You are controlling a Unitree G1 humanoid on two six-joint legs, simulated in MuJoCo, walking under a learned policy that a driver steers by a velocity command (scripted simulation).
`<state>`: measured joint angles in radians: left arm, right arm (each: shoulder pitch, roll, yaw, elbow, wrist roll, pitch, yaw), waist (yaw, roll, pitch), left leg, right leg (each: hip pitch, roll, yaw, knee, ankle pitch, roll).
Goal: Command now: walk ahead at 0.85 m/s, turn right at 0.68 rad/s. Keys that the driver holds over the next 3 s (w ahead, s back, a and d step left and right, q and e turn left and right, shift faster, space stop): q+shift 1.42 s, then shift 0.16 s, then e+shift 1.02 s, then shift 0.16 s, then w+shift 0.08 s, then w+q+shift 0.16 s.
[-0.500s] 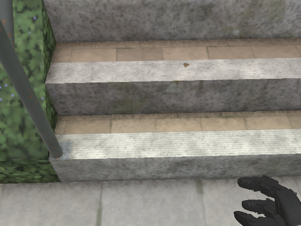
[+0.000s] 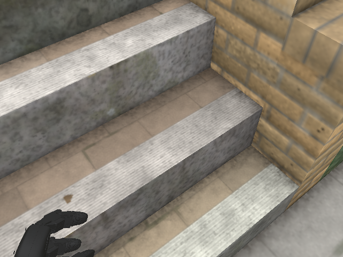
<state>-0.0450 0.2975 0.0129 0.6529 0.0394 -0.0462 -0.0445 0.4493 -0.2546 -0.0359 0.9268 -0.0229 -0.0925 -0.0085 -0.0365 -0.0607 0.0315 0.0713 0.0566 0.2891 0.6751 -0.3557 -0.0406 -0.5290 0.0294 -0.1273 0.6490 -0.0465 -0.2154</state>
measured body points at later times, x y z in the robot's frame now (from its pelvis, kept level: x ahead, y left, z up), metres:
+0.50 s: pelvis +0.27 +0.04 +0.11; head +0.29 +0.03 +0.56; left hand +0.36 +0.31 +0.00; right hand +0.47 -0.15 -0.01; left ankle +0.32 +0.09 -0.51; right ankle +0.17 -0.07 -0.48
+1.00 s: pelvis +0.48 +0.00 +0.24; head +0.49 +0.02 +0.69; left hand +0.65 +0.31 +0.24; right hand +0.58 -0.23 +0.11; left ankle +0.32 +0.09 -0.51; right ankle +0.67 -0.06 -0.27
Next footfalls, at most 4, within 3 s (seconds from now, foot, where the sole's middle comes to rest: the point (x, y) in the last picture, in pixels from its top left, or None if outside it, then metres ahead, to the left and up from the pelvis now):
0.42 left None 0.36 0.09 -0.54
1.02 right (187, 135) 0.71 -0.04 -0.33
1.60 left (159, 251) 0.42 0.05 -0.54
2.06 right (194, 127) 0.74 -0.07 -0.33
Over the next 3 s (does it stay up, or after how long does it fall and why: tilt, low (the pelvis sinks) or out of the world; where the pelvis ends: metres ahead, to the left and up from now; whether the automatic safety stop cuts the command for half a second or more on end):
stays up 0.62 0.02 0.44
